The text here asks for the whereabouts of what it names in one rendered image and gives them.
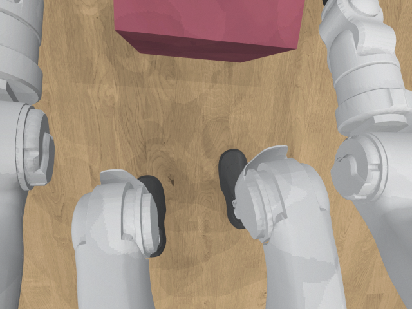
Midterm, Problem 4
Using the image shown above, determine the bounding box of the left robot foot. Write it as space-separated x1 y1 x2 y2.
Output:
138 175 166 258

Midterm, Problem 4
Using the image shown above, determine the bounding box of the robot left forearm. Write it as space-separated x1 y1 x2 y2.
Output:
0 0 44 105

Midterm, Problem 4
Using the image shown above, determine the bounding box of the left robot upper arm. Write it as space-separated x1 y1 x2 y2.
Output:
0 100 55 309

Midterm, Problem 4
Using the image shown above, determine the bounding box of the right robot upper arm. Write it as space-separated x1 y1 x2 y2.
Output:
330 131 412 309

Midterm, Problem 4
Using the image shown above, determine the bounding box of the carton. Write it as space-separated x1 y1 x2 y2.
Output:
113 0 305 62

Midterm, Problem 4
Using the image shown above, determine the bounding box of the robot right forearm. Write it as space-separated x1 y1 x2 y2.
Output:
319 0 412 137

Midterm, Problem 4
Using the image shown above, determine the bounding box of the right robot thigh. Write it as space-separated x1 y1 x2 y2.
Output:
239 158 347 309

